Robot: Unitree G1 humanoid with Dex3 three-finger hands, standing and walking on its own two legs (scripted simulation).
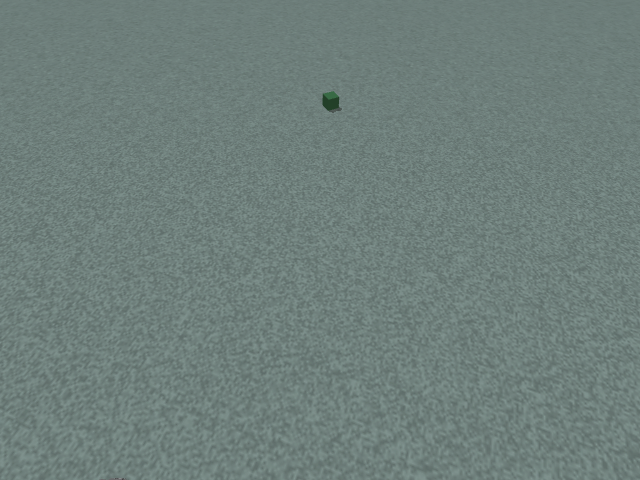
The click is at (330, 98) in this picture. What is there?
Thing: cube
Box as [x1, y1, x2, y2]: [322, 91, 338, 110]
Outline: 333,91 323,94 322,104 328,110 338,107 338,96
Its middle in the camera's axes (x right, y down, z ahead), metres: +0.07 -0.81 +2.26
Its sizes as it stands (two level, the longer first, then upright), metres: 0.071 0.071 0.071
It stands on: the floor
